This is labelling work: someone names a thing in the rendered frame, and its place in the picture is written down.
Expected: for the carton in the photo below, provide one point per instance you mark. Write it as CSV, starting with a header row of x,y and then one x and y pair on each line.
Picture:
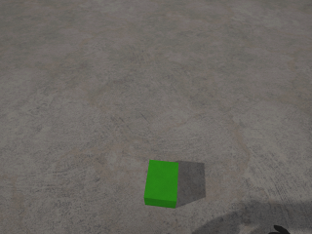
x,y
161,184

